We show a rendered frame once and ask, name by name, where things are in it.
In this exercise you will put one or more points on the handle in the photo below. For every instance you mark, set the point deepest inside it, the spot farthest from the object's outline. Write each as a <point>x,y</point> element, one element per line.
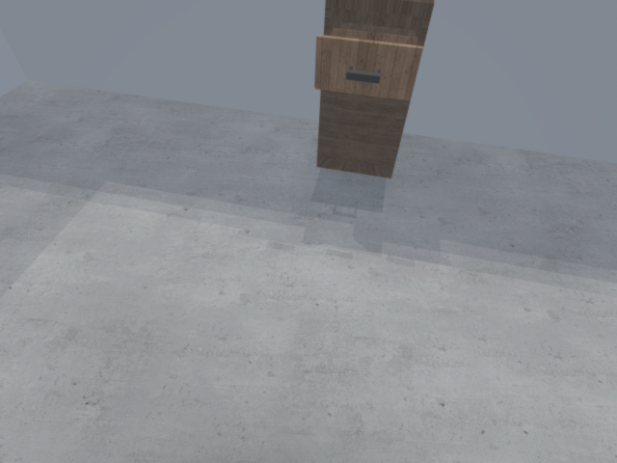
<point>363,76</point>

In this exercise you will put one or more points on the drawer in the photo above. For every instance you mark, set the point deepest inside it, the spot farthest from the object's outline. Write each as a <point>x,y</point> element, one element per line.
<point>396,56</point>

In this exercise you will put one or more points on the cabinet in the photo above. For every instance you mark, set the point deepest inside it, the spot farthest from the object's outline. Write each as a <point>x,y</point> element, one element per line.
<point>361,133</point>

